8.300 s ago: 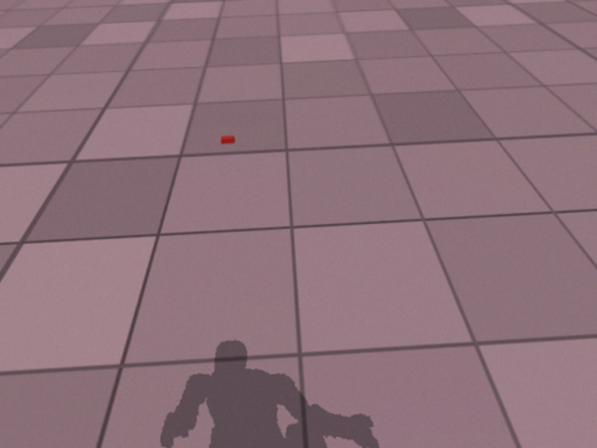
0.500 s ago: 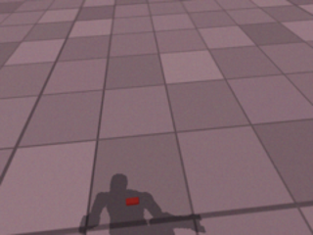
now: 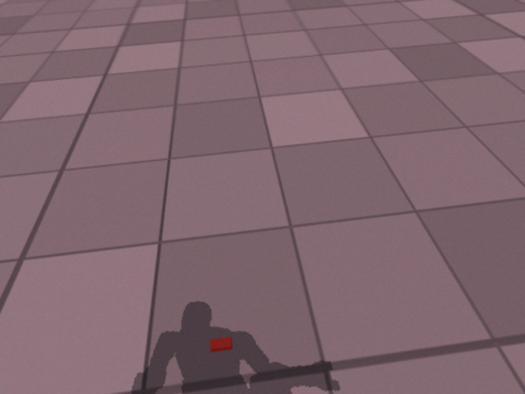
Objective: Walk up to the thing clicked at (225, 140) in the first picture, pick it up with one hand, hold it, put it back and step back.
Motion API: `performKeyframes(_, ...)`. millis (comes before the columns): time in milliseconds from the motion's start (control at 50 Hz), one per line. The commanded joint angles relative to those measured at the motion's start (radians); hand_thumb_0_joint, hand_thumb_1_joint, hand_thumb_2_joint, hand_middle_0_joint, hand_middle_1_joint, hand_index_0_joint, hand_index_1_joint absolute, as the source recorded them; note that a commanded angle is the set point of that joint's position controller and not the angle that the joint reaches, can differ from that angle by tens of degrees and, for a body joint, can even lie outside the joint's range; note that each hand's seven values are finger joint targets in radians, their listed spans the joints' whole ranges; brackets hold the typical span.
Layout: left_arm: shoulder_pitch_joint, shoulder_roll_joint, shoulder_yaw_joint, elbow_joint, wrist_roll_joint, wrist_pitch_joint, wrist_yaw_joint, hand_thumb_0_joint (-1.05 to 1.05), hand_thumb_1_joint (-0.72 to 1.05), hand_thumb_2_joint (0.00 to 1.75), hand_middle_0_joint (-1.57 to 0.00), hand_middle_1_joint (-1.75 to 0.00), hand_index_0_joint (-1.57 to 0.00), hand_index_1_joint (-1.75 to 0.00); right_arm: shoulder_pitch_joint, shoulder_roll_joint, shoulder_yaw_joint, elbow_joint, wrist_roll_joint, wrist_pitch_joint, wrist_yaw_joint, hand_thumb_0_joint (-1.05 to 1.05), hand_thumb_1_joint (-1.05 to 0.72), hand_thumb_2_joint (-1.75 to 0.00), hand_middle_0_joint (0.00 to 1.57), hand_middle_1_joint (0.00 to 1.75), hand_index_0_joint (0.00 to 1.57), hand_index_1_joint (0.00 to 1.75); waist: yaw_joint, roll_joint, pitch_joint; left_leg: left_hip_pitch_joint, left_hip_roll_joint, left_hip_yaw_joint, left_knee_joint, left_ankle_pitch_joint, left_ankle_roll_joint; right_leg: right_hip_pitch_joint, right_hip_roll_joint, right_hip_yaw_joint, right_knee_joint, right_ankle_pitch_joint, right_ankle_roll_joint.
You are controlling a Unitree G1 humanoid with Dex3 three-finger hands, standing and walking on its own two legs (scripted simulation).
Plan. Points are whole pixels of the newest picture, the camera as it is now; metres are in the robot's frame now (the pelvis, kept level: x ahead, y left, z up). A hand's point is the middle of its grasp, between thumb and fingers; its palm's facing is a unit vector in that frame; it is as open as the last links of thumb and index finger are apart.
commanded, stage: walk up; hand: left
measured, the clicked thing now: (221, 344) +0.47 +0.21 -0.75
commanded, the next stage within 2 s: none
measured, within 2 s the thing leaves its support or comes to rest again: neither
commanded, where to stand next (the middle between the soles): +0.14 -0.03 m, yaw +3 degrees
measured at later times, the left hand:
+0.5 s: hand out of the picture +0.15 +0.30 -0.15, palm faces +0.00 -0.93 -0.36, open 7.4 cm
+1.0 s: hand out of the picture +0.11 +0.26 -0.15, palm faces +0.04 -0.94 -0.35, open 7.4 cm
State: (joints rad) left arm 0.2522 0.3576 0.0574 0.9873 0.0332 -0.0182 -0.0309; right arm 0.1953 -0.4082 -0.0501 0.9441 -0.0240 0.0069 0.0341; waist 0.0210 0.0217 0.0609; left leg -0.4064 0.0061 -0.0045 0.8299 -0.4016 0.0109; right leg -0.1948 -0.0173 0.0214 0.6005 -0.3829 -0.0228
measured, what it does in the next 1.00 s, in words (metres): steps on the spot: left foot, then right foot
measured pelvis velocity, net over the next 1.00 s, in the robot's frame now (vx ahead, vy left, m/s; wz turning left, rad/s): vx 0.04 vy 0.00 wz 0.05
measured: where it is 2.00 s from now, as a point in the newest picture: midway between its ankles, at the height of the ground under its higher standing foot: outside the picture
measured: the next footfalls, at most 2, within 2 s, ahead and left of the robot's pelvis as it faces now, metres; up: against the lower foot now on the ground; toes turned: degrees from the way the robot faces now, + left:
left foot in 0.16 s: +0.14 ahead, +0.15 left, +0.00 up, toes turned +3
right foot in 0.58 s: +0.13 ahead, -0.12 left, +0.00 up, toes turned +3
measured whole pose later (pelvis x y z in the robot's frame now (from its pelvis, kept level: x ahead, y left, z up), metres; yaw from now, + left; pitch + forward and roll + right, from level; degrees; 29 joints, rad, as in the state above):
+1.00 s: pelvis +0.04 +0.00 +0.00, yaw +3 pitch -3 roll +0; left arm 0.16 0.37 0.03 0.99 0.01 -0.01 -0.01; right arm 0.22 -0.36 0.00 1.00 -0.02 -0.01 0.02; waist 0.00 -0.02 0.07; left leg -0.24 -0.01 -0.01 0.63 -0.35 0.01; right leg -0.31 -0.01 0.00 0.61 -0.25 0.00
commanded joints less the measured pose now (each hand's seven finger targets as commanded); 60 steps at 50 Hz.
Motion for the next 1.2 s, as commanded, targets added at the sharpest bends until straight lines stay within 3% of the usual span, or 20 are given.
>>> performKeyframes(0,0.05,0.346,0.093,-0.092,-0.002,-0.058,0.015,0.0,0.9,0.9,-0.2,-0.3,-0.2,-0.3,-0.08,-0.203,-0.063,-0.12,-0.006,-0.059,0.016,0.0,-0.9,-0.9,0.2,0.3,0.2,0.3,0.053,-0.169,0.094,-0.275,0.043,-0.032,-0.009,-0.001,-0.006,0.146,-0.257,0.358,-0.368,-0.232,-0.198)
performKeyframes(60,0.047,0.326,0.083,-0.133,-0.003,-0.057,0.007,0.0,0.9,0.9,-0.2,-0.3,-0.2,-0.3,-0.052,-0.173,-0.062,-0.137,0.0,-0.073,0.024,0.0,-0.9,-0.9,0.2,0.3,0.2,0.3,0.039,-0.22,0.055,-0.099,0.026,0.017,-0.149,0.007,-0.004,0.108,-0.226,0.215,-0.301,0.067,-0.182)
performKeyframes(140,-0.008,0.214,0.032,-0.177,-0.023,-0.023,0.009,0.0,0.9,0.9,-0.2,-0.3,-0.2,-0.3,0.237,-0.212,-0.097,-0.042,0.004,-0.091,-0.022,0.0,-0.9,-0.9,0.2,0.3,0.2,0.3,-0.118,0.015,-0.097,0.468,-0.007,0.026,-0.407,0.24,0.006,-0.186,-0.082,-0.021,0.196,0.278,-0.07)
performKeyframes(160,0.036,0.137,0.013,-0.198,-0.033,-0.015,0.009,0.0,0.9,0.9,-0.2,-0.3,-0.2,-0.3,0.275,-0.307,-0.116,-0.057,-0.017,-0.099,-0.036,0.0,-0.9,-0.9,0.2,0.3,0.2,0.3,-0.107,0.228,-0.116,0.532,0.258,-0.419,-0.523,0.121,0.08,-0.396,0.049,-0.009,0.402,-0.082,-0.014)
performKeyframes(180,0.046,0.246,0.038,-0.171,-0.03,-0.001,0.029,0.0,0.9,0.9,-0.2,-0.3,-0.2,-0.3,0.25,-0.381,-0.128,-0.084,0.007,-0.097,-0.035,0.0,-0.9,-0.9,0.2,0.3,0.2,0.3,-0.097,0.131,-0.111,0.385,0.401,-0.631,-0.558,0.037,0.196,-0.373,0.024,0.105,0.483,-0.194,-0.027)
performKeyframes(200,0.054,0.286,0.04,-0.151,-0.031,0.004,0.037,0.0,0.9,0.9,-0.2,-0.3,-0.2,-0.3,0.177,-0.356,-0.124,-0.103,0.018,-0.093,-0.035,0.0,-0.9,-0.9,0.2,0.3,0.2,0.3,-0.06,0.057,-0.051,0.315,0.404,-0.586,-0.554,0.042,0.244,-0.371,-0.005,0.127,0.562,-0.171,-0.032)
performKeyframes(280,0.09,0.255,0.047,-0.107,-0.027,0.021,0.025,0.0,0.9,0.9,-0.2,-0.3,-0.2,-0.3,0.117,-0.258,-0.074,-0.116,0.021,-0.107,-0.062,0.0,-0.9,-0.9,0.2,0.3,0.2,0.3,-0.015,0.05,0.008,0.197,0.281,-0.251,-0.471,0.433,0.176,-0.305,-0.054,0.128,0.46,-0.04,-0.009)
performKeyframes(400,0.007,0.222,0.051,-0.147,-0.034,0.059,0.023,0.0,0.9,0.9,-0.2,-0.3,-0.2,-0.3,0.048,-0.262,-0.058,-0.15,0.016,-0.074,-0.081,0.0,-0.9,-0.9,0.2,0.3,0.2,0.3,-0.008,0.132,-0.014,0.074,0.28,-0.14,-0.368,0.825,0.208,-0.164,-0.027,0.025,0.358,0.003,0.019)
performKeyframes(540,0.006,0.248,0.067,-0.148,-0.009,0.038,0.031,0.0,0.9,0.9,-0.2,-0.3,-0.2,-0.3,0.017,-0.229,-0.041,-0.165,0.032,-0.013,-0.071,0.0,-0.9,-0.9,0.2,0.3,0.2,0.3,0.007,0.042,-0.124,0.019,0.164,-0.108,-0.084,0.448,0.096,0.027,-0.018,0.028,-0.079,0.193,-0.027)
performKeyframes(560,-0.016,0.324,0.087,-0.169,0.005,0.023,0.036,0.0,0.9,0.9,-0.2,-0.3,-0.2,-0.3,0.062,-0.171,-0.024,-0.168,0.042,-0.011,-0.069,0.0,-0.9,-0.9,0.2,0.3,0.2,0.3,-0.014,-0.162,-0.133,-0.097,0.06,-0.056,0.078,0.251,0.039,0.072,-0.22,0.316,-0.155,0.329,-0.089)
performKeyframes(580,-0.091,0.364,0.086,-0.194,-0.006,0.02,0.036,0.0,0.9,0.9,-0.2,-0.3,-0.2,-0.3,0.023,-0.168,-0.025,-0.165,0.042,-0.007,-0.083,0.0,-0.9,-0.9,0.2,0.3,0.2,0.3,-0.007,-0.259,-0.12,-0.108,-0.056,-0.026,0.208,-0.218,0.021,-0.022,-0.373,0.443,-0.178,0.483,-0.248)
performKeyframes(600,-0.1,0.359,0.081,-0.204,-0.006,0.016,0.036,0.0,0.9,0.9,-0.2,-0.3,-0.2,-0.3,0.0,-0.2,-0.04,-0.149,0.032,-0.003,-0.092,0.0,-0.9,-0.9,0.2,0.3,0.2,0.3,0.008,-0.228,-0.102,-0.046,-0.034,-0.094,0.301,-0.26,0.018,-0.127,-0.387,0.46,-0.166,0.521,-0.289)
performKeyframes(660,-0.163,0.282,0.059,-0.201,-0.004,0.011,0.049,0.0,0.9,0.9,-0.2,-0.3,-0.2,-0.3,0.064,-0.194,-0.037,-0.095,0.052,-0.014,-0.078,0.0,-0.9,-0.9,0.2,0.3,0.2,0.3,-0.03,-0.2,-0.103,-0.043,-0.046,-0.074,0.281,-0.117,0.003,-0.09,-0.232,0.231,-0.089,0.483,-0.207)
performKeyframes(780,-0.151,0.263,0.043,-0.175,-0.013,0.016,0.032,0.0,0.9,0.9,-0.2,-0.3,-0.2,-0.3,0.074,-0.159,-0.029,-0.033,0.001,-0.045,-0.05,0.0,-0.9,-0.9,0.2,0.3,0.2,0.3,-0.032,-0.17,-0.086,0.214,-0.035,0.021,-0.369,0.02,0.015,-0.164,-0.195,0.199,-0.052,0.057,-0.133)
performKeyframes(820,-0.136,0.164,0.011,-0.159,-0.034,0.014,0.029,0.0,0.9,0.9,-0.2,-0.3,-0.2,-0.3,-0.003,-0.257,-0.044,-0.056,-0.018,-0.059,-0.05,0.0,-0.9,-0.9,0.2,0.3,0.2,0.3,-0.01,0.142,-0.053,0.229,0.23,-0.464,-0.522,-0.129,0.126,-0.347,-0.027,0.046,0.119,-0.067,0.002)
performKeyframes(840,-0.174,0.245,0.038,-0.132,-0.024,0.01,0.04,0.0,0.9,0.9,-0.2,-0.3,-0.2,-0.3,-0.05,-0.307,-0.05,-0.064,-0.005,-0.057,-0.041,0.0,-0.9,-0.9,0.2,0.3,0.2,0.3,-0.023,0.108,-0.003,0.045,0.32,-0.518,-0.535,-0.187,0.214,-0.22,-0.03,0.03,0.169,-0.163,-0.001)
performKeyframes(880,-0.128,0.207,0.025,-0.102,-0.026,-0.009,0.029,0.0,0.9,0.9,-0.2,-0.3,-0.2,-0.3,-0.128,-0.221,-0.017,-0.068,-0.001,-0.062,-0.035,0.0,-0.9,-0.9,0.2,0.3,0.2,0.3,0.03,0.046,0.002,0.023,0.193,-0.28,-0.454,-0.024,0.143,-0.081,-0.024,0.018,0.019,-0.021,-0.008)
performKeyframes(940,-0.129,0.246,0.028,-0.069,-0.023,-0.035,0.033,0.0,0.9,0.9,-0.2,-0.3,-0.2,-0.3,-0.066,-0.175,-0.003,-0.026,0.015,-0.055,-0.03,0.0,-0.9,-0.9,0.2,0.3,0.2,0.3,0.003,0.028,-0.066,0.032,0.063,-0.124,-0.351,0.126,0.037,0.046,-0.101,0.15,-0.172,0.133,-0.051)
performKeyframes(1020,-0.19,0.234,0.005,-0.044,-0.025,-0.027,0.027,0.0,0.9,0.9,-0.2,-0.3,-0.2,-0.3,-0.061,-0.186,-0.011,0.011,0.008,-0.04,-0.024,0.0,-0.9,-0.9,0.2,0.3,0.2,0.3,-0.023,0.013,0.006,0.111,0.073,-0.155,-0.455,-0.079,0.048,-0.094,-0.085,0.13,-0.231,-0.104,-0.037)
performKeyframes(1180,-0.178,0.223,-0.006,0.032,-0.034,-0.043,0.034,0.0,0.9,0.9,-0.2,-0.3,-0.2,-0.3,-0.075,-0.168,0.002,0.062,0.025,-0.052,-0.034,0.0,-0.9,-0.9,0.2,0.3,0.2,0.3,-0.021,-0.05,-0.116,0.248,0.088,-0.103,-0.445,0.372,0.033,0.074,-0.112,0.077,-0.218,0.424,-0.019)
